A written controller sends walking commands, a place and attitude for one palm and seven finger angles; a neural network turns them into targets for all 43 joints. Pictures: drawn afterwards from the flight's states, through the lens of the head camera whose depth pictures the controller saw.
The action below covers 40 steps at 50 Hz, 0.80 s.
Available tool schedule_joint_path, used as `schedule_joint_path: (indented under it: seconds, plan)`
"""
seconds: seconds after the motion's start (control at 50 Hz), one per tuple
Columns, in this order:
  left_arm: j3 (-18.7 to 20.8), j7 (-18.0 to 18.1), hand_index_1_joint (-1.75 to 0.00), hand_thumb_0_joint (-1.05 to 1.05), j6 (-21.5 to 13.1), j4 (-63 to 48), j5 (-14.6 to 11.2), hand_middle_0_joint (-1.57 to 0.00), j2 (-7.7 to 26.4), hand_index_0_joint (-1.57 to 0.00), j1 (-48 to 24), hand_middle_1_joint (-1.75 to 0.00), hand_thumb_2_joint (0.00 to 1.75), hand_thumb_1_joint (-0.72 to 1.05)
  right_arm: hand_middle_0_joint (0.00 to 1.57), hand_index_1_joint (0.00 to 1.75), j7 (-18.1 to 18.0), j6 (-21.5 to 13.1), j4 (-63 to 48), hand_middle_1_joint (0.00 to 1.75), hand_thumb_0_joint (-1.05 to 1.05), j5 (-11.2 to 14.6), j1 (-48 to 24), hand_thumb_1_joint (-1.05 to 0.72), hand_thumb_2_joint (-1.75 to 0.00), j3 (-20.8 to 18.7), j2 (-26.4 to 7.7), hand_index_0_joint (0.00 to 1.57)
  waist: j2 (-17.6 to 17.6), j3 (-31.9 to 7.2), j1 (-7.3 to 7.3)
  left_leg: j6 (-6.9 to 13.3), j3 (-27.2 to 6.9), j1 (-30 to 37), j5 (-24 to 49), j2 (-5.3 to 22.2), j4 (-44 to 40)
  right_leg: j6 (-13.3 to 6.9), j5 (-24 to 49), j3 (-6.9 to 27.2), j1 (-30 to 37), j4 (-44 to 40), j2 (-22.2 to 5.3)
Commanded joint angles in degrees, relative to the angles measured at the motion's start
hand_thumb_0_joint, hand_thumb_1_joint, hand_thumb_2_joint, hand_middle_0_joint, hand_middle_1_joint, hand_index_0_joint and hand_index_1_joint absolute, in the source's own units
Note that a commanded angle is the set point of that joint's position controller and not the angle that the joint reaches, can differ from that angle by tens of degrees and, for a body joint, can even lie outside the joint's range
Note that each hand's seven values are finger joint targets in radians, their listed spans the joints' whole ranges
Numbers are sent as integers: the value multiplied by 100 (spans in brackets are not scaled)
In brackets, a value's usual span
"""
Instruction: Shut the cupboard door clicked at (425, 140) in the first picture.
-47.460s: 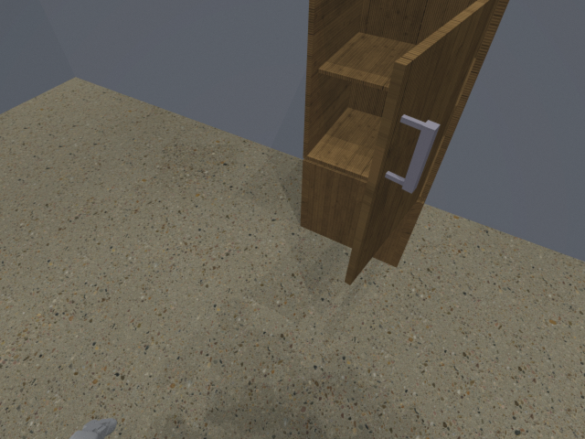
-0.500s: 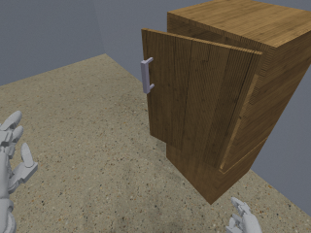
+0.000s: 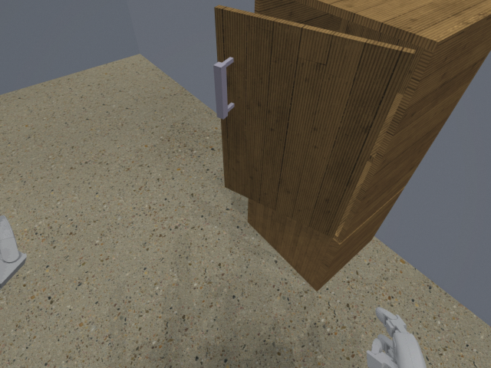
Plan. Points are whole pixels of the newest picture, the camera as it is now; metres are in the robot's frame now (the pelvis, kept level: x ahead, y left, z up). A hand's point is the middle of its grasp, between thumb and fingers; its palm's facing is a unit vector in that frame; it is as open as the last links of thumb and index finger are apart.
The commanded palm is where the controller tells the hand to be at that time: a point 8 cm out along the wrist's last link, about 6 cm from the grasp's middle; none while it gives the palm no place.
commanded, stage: step back with the hand held close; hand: left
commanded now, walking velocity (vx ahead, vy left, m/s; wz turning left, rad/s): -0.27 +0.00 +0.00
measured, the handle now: (225, 88) +0.72 +0.10 +0.09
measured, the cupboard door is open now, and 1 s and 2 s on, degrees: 19 19 19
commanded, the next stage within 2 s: stop stepping back and stand still in 1.08 s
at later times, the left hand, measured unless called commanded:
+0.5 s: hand out of the picture +0.14 +0.27 +0.17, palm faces +0.51 -0.71 -0.49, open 7.4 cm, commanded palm +0.07 +0.30 +0.19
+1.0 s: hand out of the picture +0.02 +0.27 +0.18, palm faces +0.58 -0.72 -0.38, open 7.4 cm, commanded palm -0.02 +0.29 +0.19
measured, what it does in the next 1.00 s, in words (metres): walks backwards: right foot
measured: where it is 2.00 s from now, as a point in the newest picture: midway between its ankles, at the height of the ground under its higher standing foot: outside the picture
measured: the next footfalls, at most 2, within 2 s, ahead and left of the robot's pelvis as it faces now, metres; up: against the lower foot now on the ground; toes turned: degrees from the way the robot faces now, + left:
right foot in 0.98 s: -0.15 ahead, -0.15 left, +0.00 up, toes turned +4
left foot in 1.14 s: -0.06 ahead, +0.10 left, +0.00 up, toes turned +3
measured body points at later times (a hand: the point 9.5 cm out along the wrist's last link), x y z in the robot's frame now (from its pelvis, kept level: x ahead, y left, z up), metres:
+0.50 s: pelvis -0.06 -0.01 -0.02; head -0.06 +0.00 +0.43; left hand +0.10 +0.31 +0.20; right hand +0.10 -0.25 -0.09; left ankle +0.02 +0.10 -0.73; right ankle +0.04 -0.13 -0.73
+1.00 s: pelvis -0.15 -0.02 -0.01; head -0.15 +0.00 +0.44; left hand -0.01 +0.31 +0.20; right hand +0.06 -0.21 -0.08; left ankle +0.01 +0.11 -0.73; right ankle -0.19 -0.15 -0.73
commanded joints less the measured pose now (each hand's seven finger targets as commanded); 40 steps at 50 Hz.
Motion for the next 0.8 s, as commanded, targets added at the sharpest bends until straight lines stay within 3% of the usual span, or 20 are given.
schedule_joint_path:
  seconds: [0.0, 0.02, 0.1, 0.2, 0.26, 0.3, 0.36, 0.42, 0.46, 0.5, 0.56, 0.6, 0.62, 0.66, 0.68, 0.7, 0.72, 0.74, 0.76, 0.78]
  plan:
    - [685, 143, -30, 0, -441, -1184, 62, -20, 890, -20, -305, -30, 90, 90, 20, 30, -39, -341, -915, 30, 0, -6, -408, -90, -90, -230, -797, 20, 597, -493, -8, 261, -770, -2233, -855, 868, -1404, -84, 627, 406, 2017, 514, 16]
    - [839, 150, -30, 0, -486, -1222, 117, -20, 1047, -20, -396, -30, 90, 90, 20, 30, -44, -369, -911, 30, 0, -26, -425, -90, -90, -242, -840, 20, 630, -455, 6, 287, -833, -2455, -1291, 857, -1479, -86, 532, 430, 2119, 539, 35]
    - [713, 169, -30, 0, -597, -1228, 181, -20, 892, -20, -570, -30, 90, 90, 20, 30, -15, -470, -920, 30, 0, -19, -282, -90, -90, -222, -792, 20, 438, -349, -43, 328, -756, -2868, -2097, 748, -1222, -131, 27, 677, 2041, 481, -55]
    - [703, 225, -30, 0, -701, -1320, 165, -20, 973, -20, -688, -30, 90, 90, 20, 30, 45, -567, -797, 30, 0, -60, -217, -90, -90, -196, -724, 20, -90, -324, -77, 118, -553, -1955, -1764, 370, -342, -399, -1332, 1289, 801, -712, -536]
    - [698, 268, -30, 0, -734, -1423, 140, -20, 1013, -20, -650, -30, 90, 90, 20, 30, 43, -591, -743, 30, 0, -78, -249, -90, -90, -157, -713, 20, 33, -339, -91, 81, -603, -1534, -1498, 404, -524, -371, -1580, 1023, 434, -807, -478]
    - [753, 305, -30, 0, -764, -1357, 163, -20, 1003, -20, -521, -30, 90, 90, 20, 30, 14, -613, -744, 30, 0, -66, -236, -90, -90, -173, -760, 20, 365, -364, -84, 183, -755, -1941, -1877, 566, -904, -248, -1491, 785, 839, -481, -229]
    - [858, 290, -30, 0, -820, -1327, 195, -20, 985, -20, -411, -30, 90, 90, 20, 30, -16, -685, -743, 30, 0, -54, -262, -90, -90, -191, -805, 20, 799, -525, -42, 342, -1167, -2783, -1813, 973, -1591, -106, -152, 417, 1921, 641, 214]
    - [1011, 216, -30, 0, -863, -1213, 278, -20, 1046, -20, -288, -30, 90, 90, 20, 30, -6, -773, -783, 30, 0, -78, -307, -90, -90, -259, -853, 20, 1043, -598, 9, 483, -1231, -3450, -2181, 1171, -1697, -44, 557, 472, 2609, 1228, 430]
    - [956, 181, -30, 0, -890, -1138, 299, -20, 989, -20, -401, -30, 90, 90, 20, 30, 13, -767, -799, 30, 0, -70, -301, -90, -90, -270, -836, 20, 756, -210, -23, 512, -1171, -3882, -2449, 1082, -1450, -105, 639, 796, 2537, 1225, 374]
    - [860, 141, -30, 0, -885, -1237, 261, -20, 943, -20, -524, -30, 90, 90, 20, 30, 64, -766, -724, 30, 0, -69, -187, -90, -90, -285, -795, 20, 175, -469, -51, 333, -836, -3377, -2196, 740, -825, -253, 676, 1287, 2138, 721, 39]
    - [804, 177, -30, 0, -811, -1329, 206, -20, 1035, -20, -587, -30, 90, 90, 20, 30, 147, -712, -659, 30, 0, -84, -234, -90, -90, -263, -647, 20, -583, -439, -50, 14, -455, -2086, -1759, 264, 421, -651, -952, 2293, 494, -809, -857]
    - [786, 252, -30, 0, -751, -1423, 149, -20, 1165, -20, -570, -30, 90, 90, 20, 30, 220, -599, -537, 30, 0, -92, -262, -90, -90, -227, -513, 20, -1001, -603, -83, -141, -212, -954, -1098, 92, 1102, -844, -1582, 2311, -429, -1509, -1314]
    - [878, 309, -30, 0, -737, -1464, 132, -20, 1276, -20, -562, -30, 90, 90, 20, 30, 219, -538, -494, 30, 0, -95, -256, -90, -90, -248, -537, 20, -920, -649, -114, -148, -196, -612, -955, 74, 1151, -867, -1520, 2183, -656, -1597, -1334]
    - [839, 332, -30, 0, -723, -1565, 107, -20, 1189, -20, -377, -30, 90, 90, 20, 30, 199, -447, -510, 30, 0, -65, -239, -90, -90, -218, -509, 20, -729, -753, -176, -53, -348, -225, -925, 232, 426, -643, -1506, 1550, -833, -1265, -1057]
    - [907, 335, -30, 0, -753, -1681, 96, -20, 1228, -20, -333, -30, 90, 90, 20, 30, 154, -433, -568, 30, 0, -66, -258, -90, -90, -248, -596, 20, -164, -641, -191, 77, -628, -314, -1201, 437, -187, -451, -1683, 1180, -961, -882, -642]
    - [915, 329, -30, 0, -822, -1856, 103, -20, 1176, -20, -338, -30, 90, 90, 20, 30, 99, -464, -651, 30, 0, -68, -271, -90, -90, -253, -702, 20, 801, -572, -211, 326, -1230, -948, -1910, 948, -1046, -239, -1710, 798, -617, 80, -124]
    - [1042, 345, -30, 0, -876, -1901, 195, -20, 1126, -20, -415, -30, 90, 90, 20, 30, 22, -555, -696, 30, 0, -94, -444, -90, -90, -276, -804, 20, 2017, -539, -141, 674, -2162, -2442, -2970, 1827, -2240, -52, -1111, 312, 714, 1875, 539]
    - [1107, 313, -30, 0, -865, -2013, 162, -20, 1130, -20, -535, -30, 90, 90, 20, 30, -10, -662, -658, 30, 0, -139, -480, -90, -90, -305, -653, 20, 2013, -666, -88, 785, -2392, -2734, -2486, 2268, -2625, 5, -1136, 259, 1103, 2990, 834]
    - [1167, 278, -30, 0, -898, -2138, 80, -20, 1262, -20, -694, -30, 90, 90, 20, 30, 7, -789, -575, 30, 0, -129, -457, -90, -90, -386, -569, 20, 1380, -889, -71, 681, -2067, -1951, -1544, 2207, -2331, -31, -1525, 415, 694, 3222, 797]
    - [1138, 263, -30, 0, -910, -1808, 47, -20, 1157, -20, -463, -30, 90, 90, 20, 30, 65, -900, -486, 30, 0, -61, -524, -90, -90, -485, -628, 20, 1209, -1065, 18, 590, -1497, -1400, -1198, 2096, -1888, -63, -1751, 421, 509, 3014, 735]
